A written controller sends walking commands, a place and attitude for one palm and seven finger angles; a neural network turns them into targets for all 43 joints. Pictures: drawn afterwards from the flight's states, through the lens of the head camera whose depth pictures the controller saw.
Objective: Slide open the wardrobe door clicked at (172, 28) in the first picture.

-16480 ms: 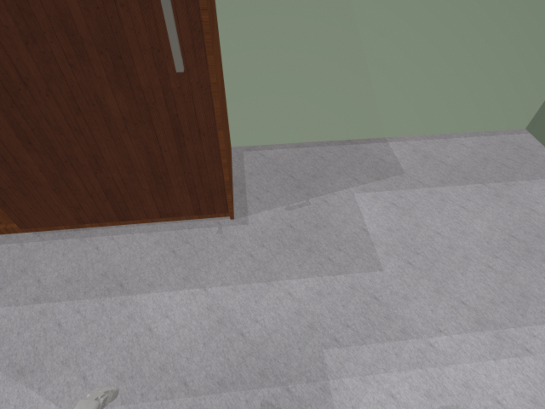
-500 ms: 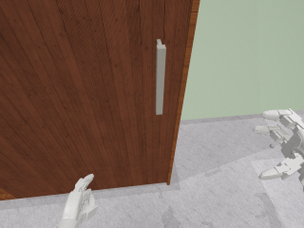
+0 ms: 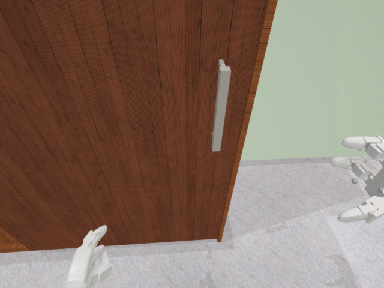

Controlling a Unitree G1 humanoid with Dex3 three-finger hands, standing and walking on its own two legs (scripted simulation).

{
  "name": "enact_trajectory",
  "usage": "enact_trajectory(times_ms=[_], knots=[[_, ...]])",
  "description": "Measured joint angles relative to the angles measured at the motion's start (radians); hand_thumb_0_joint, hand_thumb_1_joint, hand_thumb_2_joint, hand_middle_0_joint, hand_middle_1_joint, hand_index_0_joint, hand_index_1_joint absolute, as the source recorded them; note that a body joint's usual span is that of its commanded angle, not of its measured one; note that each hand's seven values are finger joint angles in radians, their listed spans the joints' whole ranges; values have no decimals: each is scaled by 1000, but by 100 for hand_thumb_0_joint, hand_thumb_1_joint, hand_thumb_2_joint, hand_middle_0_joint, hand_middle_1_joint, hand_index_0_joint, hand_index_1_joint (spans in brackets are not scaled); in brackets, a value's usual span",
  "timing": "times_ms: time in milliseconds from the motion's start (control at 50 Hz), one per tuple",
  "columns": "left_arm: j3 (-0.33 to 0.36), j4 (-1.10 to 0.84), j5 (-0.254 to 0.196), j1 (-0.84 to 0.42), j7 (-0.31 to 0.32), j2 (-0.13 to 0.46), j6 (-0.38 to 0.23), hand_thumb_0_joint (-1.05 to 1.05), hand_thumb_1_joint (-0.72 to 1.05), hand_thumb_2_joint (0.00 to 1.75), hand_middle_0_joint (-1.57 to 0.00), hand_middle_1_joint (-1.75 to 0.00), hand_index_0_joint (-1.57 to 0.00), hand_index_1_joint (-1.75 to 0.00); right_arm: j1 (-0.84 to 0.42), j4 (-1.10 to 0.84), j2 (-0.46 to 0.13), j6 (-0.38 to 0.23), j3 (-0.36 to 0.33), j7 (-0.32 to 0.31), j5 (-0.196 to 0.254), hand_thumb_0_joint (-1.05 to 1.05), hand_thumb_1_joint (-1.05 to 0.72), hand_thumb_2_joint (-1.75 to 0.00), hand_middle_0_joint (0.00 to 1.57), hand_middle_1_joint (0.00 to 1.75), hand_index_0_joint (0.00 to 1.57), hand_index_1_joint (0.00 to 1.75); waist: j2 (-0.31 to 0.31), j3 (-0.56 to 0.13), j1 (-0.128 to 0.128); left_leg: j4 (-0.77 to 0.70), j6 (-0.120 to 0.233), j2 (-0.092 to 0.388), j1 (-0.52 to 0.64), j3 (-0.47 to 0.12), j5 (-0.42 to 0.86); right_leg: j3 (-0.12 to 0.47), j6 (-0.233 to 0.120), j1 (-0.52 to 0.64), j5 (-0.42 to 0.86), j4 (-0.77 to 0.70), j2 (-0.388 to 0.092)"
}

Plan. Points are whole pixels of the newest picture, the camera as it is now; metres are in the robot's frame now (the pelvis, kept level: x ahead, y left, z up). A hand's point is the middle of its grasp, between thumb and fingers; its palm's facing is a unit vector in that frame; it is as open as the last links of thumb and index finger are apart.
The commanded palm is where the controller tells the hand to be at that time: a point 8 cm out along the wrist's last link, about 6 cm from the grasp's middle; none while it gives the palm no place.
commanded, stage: raise the hand with hooked fingers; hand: right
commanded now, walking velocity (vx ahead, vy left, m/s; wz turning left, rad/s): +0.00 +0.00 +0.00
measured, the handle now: (218, 109) +0.50 -0.05 +0.13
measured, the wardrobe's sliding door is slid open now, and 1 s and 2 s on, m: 0.00 0.00 0.00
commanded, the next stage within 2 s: move the hooked fingers beside the handle in 0.12 s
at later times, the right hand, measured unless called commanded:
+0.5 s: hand (320, 165) +0.31 -0.23 +0.15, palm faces -0.02 +1.00 -0.03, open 14.0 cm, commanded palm +0.28 -0.28 +0.16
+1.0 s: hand (291, 146) +0.35 -0.19 +0.15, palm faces -0.03 +1.00 -0.02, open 14.0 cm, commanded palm +0.34 -0.24 +0.15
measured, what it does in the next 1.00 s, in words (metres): stands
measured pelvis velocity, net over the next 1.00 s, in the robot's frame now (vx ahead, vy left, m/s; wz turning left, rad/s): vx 0.02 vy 0.01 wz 0.02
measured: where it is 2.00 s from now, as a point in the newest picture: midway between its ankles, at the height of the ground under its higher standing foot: outside the picture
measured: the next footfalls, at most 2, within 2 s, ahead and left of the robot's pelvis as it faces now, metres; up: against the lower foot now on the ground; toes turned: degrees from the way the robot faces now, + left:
none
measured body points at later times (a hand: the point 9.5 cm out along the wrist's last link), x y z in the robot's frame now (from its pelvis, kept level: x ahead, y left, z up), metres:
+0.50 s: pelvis +0.01 +0.01 +0.00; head -0.01 +0.02 +0.45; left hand +0.20 +0.25 -0.07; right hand +0.30 -0.28 +0.15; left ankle +0.00 +0.09 -0.73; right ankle +0.05 -0.08 -0.73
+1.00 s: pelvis +0.02 +0.01 +0.00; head +0.00 +0.02 +0.45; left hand +0.18 +0.26 -0.08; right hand +0.35 -0.24 +0.16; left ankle +0.00 +0.09 -0.73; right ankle +0.05 -0.08 -0.73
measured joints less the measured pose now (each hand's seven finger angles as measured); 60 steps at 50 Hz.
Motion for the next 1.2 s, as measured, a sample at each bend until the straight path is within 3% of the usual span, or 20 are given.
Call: enact_trajectory(times_ms=[100,280,440,640,900,1200], knots=[[4,-1,-5,-10,3,4,4,1,90,89,-20,-30,-20,-30,0,15,-6,32,5,4,-1,-2,50,-30,31,120,31,120,-18,-4,-1,5,3,-4,-4,-2,-5,-1,4,-4,-6,6,-5],[0,2,-6,-12,1,-3,9,1,90,89,-20,-30,-20,-30,-14,26,2,22,2,12,10,-2,50,-30,31,120,31,120,-17,-18,-1,23,9,-8,-20,-5,-20,-3,12,-15,-18,18,-9],[7,6,-8,-9,4,4,6,1,90,89,-20,-30,-20,-30,-53,17,48,29,63,-24,-11,-2,50,-30,30,120,30,120,-21,-14,1,32,10,-6,-24,-3,-29,-2,13,-17,-24,22,-6],[7,-1,-6,-3,-3,-8,25,1,90,89,-20,-30,-20,-30,-73,17,64,47,71,-78,-31,-2,50,-30,31,120,31,120,-5,-30,17,34,12,-7,-26,-21,-33,-18,16,-7,-27,8,-9],[10,26,-5,-5,1,-13,40,1,90,89,-20,-30,-20,-30,-182,83,103,41,148,-136,-67,-2,50,-30,30,120,30,120,-2,-20,23,25,13,-3,-31,-13,-27,-10,15,-14,-15,-3,-4],[17,40,-4,24,-9,-17,76,1,91,89,-20,-30,-20,-30,-273,202,117,42,170,-193,-96,-2,50,-30,31,120,30,120,5,-38,48,15,18,-10,-38,-23,-25,-19,20,-16,-16,-15,-11]])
